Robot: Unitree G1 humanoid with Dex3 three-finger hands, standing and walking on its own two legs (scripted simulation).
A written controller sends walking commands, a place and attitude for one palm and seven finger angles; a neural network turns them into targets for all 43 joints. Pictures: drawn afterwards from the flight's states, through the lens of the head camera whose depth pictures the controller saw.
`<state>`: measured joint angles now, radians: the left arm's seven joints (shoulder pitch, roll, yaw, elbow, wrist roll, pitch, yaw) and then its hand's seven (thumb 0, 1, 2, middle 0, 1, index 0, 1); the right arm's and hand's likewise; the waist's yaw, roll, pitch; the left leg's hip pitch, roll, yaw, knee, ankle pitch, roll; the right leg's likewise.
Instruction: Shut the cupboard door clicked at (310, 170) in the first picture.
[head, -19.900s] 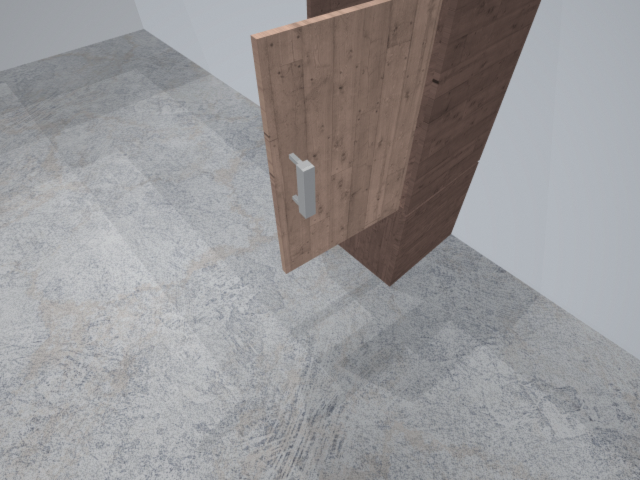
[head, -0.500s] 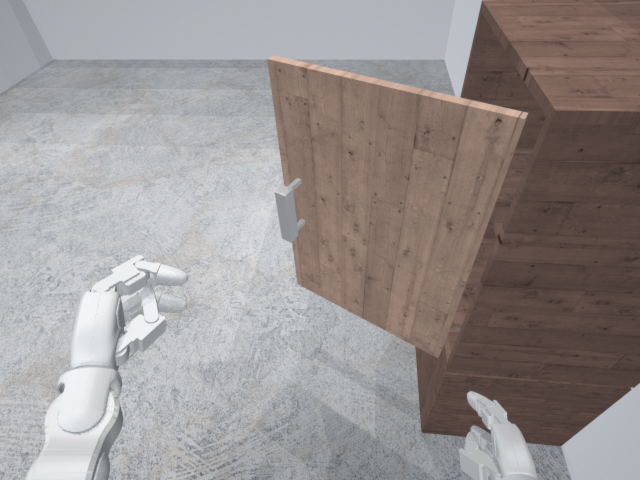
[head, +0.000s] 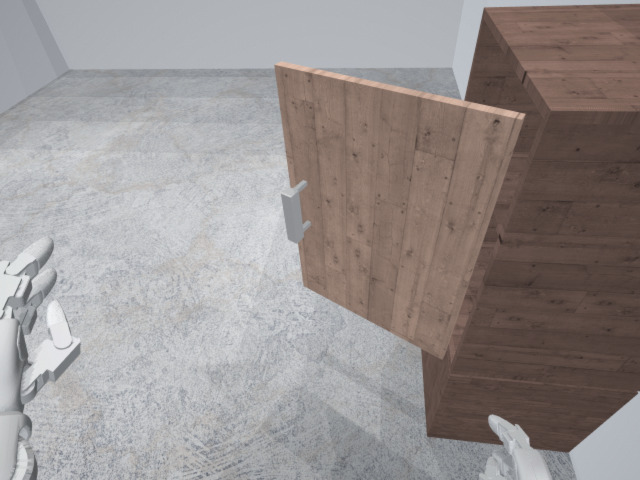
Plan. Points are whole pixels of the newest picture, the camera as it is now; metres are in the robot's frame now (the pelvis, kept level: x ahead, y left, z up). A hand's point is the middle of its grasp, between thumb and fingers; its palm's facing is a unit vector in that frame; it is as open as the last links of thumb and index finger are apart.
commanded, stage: draw the hand back to the body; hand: left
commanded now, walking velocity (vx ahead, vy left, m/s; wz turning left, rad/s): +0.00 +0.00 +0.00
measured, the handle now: (299, 210) +0.64 +0.15 -0.04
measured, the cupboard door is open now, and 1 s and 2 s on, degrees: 62 62 62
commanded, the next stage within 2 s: step back with the hand held close in 0.16 s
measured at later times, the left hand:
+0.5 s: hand (73, 343) +0.19 +0.28 +0.15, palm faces +0.41 -0.78 -0.47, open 7.4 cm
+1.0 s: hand (17, 392) +0.14 +0.30 +0.15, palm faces +0.47 -0.76 -0.45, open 7.4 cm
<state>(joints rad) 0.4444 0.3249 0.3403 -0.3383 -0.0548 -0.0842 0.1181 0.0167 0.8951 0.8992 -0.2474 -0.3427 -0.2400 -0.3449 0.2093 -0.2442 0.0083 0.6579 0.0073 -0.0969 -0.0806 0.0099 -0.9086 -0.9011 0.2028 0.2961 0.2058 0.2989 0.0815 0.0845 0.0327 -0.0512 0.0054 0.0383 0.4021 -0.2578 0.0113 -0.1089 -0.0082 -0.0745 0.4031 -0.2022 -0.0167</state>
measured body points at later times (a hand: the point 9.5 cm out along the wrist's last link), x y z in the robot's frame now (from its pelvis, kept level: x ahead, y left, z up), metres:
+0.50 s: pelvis -0.01 +0.02 +0.00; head +0.00 +0.00 +0.45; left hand +0.16 +0.32 +0.17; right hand +0.16 -0.23 -0.10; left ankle -0.02 +0.11 -0.74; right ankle +0.02 -0.11 -0.74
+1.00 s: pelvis -0.06 +0.03 -0.02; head -0.05 +0.04 +0.43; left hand +0.11 +0.34 +0.17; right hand +0.11 -0.21 -0.10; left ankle -0.02 +0.11 -0.74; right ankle +0.02 -0.11 -0.74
